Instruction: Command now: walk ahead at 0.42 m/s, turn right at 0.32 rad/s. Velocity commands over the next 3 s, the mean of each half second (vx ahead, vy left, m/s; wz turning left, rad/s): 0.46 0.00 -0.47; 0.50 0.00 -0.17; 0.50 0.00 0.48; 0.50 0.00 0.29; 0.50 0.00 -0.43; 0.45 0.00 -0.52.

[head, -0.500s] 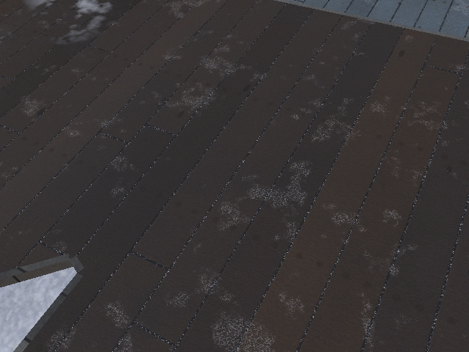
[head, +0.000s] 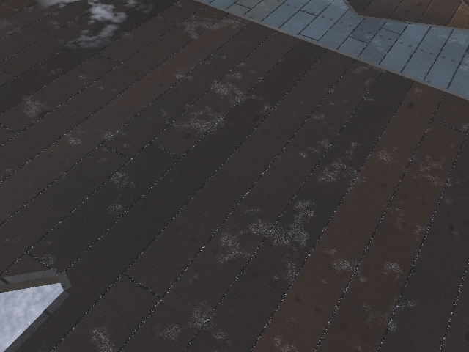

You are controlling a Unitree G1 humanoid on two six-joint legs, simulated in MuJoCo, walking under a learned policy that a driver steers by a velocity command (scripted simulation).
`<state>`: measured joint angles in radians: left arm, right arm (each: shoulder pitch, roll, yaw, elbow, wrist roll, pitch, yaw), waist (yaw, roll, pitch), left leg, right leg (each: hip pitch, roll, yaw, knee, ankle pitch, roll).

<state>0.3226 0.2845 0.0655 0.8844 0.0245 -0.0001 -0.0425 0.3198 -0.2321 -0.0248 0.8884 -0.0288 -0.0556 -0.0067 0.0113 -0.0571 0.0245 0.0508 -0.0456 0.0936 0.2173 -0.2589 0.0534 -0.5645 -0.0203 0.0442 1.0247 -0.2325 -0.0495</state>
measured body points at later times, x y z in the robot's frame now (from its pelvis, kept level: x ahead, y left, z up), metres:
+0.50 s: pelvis +0.25 -0.07 +0.00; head +0.28 -0.09 +0.44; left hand +0.38 +0.19 -0.13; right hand +0.31 -0.35 -0.12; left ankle +0.35 +0.10 -0.66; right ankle +0.25 -0.10 -0.74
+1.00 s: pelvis +0.56 -0.11 +0.00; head +0.59 -0.10 +0.44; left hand +0.74 +0.11 -0.13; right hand +0.52 -0.38 -0.13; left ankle +0.61 -0.06 -0.74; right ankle +0.47 -0.21 -0.66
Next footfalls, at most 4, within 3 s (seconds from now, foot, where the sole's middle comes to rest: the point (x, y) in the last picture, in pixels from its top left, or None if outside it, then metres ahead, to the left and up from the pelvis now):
0.26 right None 0.28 -0.11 -0.78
0.82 left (258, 309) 0.65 -0.07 -0.78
1.32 right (332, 253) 0.85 -0.32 -0.78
1.84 left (263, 189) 1.12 -0.10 -0.78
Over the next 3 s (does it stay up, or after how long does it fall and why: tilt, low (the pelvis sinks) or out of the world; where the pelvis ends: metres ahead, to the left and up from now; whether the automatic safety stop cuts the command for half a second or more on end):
stays up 1.59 -0.24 -0.02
